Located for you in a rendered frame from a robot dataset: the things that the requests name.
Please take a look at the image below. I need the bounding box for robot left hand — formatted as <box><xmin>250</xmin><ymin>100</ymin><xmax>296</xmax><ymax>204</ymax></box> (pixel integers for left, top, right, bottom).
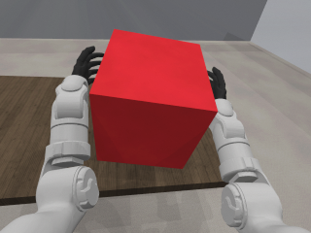
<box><xmin>71</xmin><ymin>46</ymin><xmax>104</xmax><ymax>85</ymax></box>

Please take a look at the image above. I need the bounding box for carton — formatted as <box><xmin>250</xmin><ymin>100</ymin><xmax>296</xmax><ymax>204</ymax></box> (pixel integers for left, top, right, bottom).
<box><xmin>89</xmin><ymin>29</ymin><xmax>218</xmax><ymax>169</ymax></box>

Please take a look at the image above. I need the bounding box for robot right upper arm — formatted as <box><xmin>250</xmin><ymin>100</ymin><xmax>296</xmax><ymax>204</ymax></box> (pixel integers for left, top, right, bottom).
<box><xmin>221</xmin><ymin>182</ymin><xmax>311</xmax><ymax>233</ymax></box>

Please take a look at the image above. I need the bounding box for robot left forearm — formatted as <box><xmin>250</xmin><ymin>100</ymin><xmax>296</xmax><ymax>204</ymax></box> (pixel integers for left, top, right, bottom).
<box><xmin>36</xmin><ymin>75</ymin><xmax>91</xmax><ymax>208</ymax></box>

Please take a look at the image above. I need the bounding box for robot right forearm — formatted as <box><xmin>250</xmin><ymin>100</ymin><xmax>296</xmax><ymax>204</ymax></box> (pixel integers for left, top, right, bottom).
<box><xmin>209</xmin><ymin>98</ymin><xmax>283</xmax><ymax>217</ymax></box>

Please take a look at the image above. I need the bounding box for robot left upper arm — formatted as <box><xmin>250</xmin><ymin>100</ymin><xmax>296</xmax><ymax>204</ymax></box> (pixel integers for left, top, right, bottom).
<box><xmin>0</xmin><ymin>165</ymin><xmax>99</xmax><ymax>233</ymax></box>

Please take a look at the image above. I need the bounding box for robot right hand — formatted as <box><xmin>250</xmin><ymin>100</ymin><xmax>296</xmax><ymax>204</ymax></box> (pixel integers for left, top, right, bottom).
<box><xmin>207</xmin><ymin>67</ymin><xmax>226</xmax><ymax>100</ymax></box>

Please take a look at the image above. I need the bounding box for table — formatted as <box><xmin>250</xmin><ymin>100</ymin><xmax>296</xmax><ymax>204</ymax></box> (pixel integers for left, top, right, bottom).
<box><xmin>0</xmin><ymin>76</ymin><xmax>228</xmax><ymax>206</ymax></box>

